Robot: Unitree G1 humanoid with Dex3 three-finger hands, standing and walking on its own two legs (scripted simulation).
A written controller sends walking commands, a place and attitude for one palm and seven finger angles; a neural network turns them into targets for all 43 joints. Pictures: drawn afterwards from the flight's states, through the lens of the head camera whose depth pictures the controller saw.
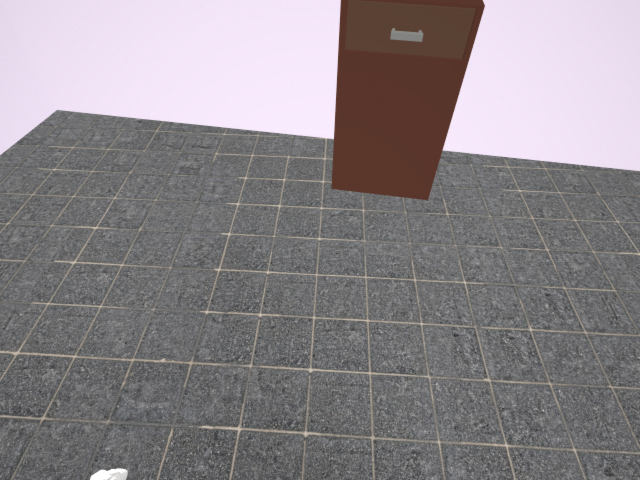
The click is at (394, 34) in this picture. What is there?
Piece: drawer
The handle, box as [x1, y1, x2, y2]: [390, 28, 422, 41]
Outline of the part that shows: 390,38 392,39 421,41 422,38 421,30 419,30 418,32 395,31 394,28 392,28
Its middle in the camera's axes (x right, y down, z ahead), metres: +0.30 -0.71 +1.34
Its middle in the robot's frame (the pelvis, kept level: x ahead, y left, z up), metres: +1.49 -0.23 -0.01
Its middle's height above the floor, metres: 0.76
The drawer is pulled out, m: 0.00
